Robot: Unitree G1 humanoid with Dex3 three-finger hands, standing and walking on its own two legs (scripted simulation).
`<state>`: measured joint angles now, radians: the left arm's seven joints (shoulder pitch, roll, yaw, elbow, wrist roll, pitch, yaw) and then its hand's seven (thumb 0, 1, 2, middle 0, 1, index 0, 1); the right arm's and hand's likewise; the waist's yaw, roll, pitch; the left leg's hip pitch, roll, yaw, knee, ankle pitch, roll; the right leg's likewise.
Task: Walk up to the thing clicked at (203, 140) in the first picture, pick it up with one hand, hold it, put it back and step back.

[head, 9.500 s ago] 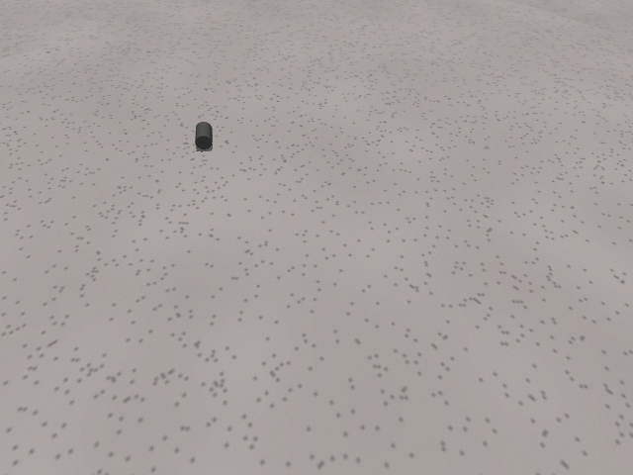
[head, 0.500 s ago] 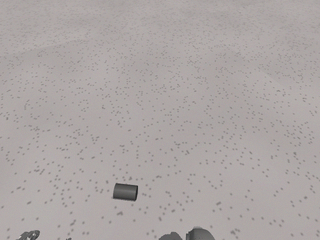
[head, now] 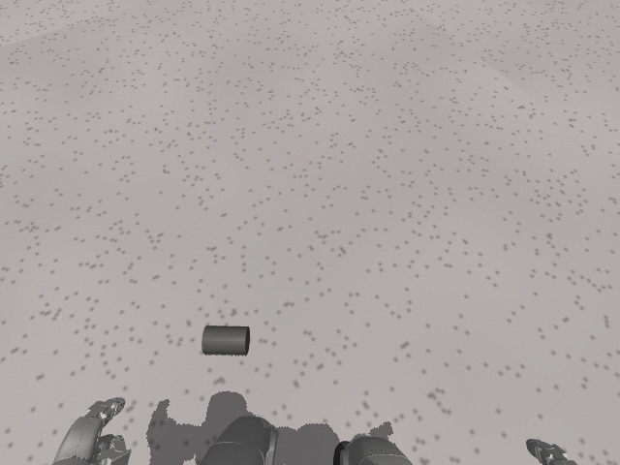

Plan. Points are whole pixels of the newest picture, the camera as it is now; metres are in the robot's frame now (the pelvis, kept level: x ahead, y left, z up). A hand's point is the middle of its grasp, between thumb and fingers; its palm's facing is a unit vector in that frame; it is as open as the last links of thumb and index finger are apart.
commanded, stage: walk up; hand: left
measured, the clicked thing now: (226, 340) +0.44 +0.27 -0.72
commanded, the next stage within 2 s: none
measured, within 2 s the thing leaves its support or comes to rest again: neither
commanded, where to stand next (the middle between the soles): +0.05 +0.03 m, yaw -1 degrees
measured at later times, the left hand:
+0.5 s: hand out of the picture -0.01 +0.30 -0.17, palm faces +0.00 -0.93 -0.36, open 7.4 cm
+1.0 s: hand out of the picture -0.09 +0.29 -0.13, palm faces +0.04 -0.91 -0.42, open 7.4 cm
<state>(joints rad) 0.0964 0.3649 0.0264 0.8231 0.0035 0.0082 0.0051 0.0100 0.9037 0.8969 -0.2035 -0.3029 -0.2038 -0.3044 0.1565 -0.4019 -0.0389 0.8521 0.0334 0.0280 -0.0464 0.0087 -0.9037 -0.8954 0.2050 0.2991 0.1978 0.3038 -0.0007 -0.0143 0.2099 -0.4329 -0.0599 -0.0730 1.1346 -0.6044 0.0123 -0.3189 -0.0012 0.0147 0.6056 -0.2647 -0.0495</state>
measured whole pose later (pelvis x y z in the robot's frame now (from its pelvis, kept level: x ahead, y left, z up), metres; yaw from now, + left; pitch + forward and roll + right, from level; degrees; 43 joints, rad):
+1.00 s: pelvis -0.08 +0.01 +0.00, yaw +3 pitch -4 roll -1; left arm 0.42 0.41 0.08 0.87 0.04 -0.04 -0.03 0.01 0.90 0.90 -0.20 -0.30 -0.20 -0.30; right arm 0.36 -0.41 -0.06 0.90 -0.01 0.01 0.06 0.01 -0.90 -0.90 0.20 0.30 0.20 0.30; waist 0.03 0.04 0.07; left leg -0.48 0.03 -0.06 0.76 -0.23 -0.01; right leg 0.04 0.01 -0.11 0.39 -0.36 -0.03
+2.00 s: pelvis -0.12 +0.01 +0.01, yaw +8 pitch -5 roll +0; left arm 0.33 0.43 0.08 0.90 0.02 0.02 -0.05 0.01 0.90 0.90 -0.20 -0.30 -0.20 -0.30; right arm 0.41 -0.41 -0.06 0.94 -0.04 -0.03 0.03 0.01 -0.90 -0.90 0.21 0.30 0.20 0.30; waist -0.04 -0.05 0.00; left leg -0.08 0.01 0.00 0.47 -0.38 0.05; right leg -0.56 0.02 0.10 1.06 -0.31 -0.01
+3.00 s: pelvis -0.06 +0.04 -0.02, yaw -2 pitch -3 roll -2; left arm 0.22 0.38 0.05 0.96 0.03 0.02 -0.01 0.01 0.91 0.90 -0.20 -0.30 -0.20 -0.30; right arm 0.14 -0.42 -0.06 0.88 -0.03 0.02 0.01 0.01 -0.90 -0.90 0.21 0.30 0.20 0.30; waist -0.02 0.03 0.13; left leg -0.47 0.09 0.03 0.72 -0.21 0.02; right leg -0.24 0.05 -0.01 0.71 -0.42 -0.02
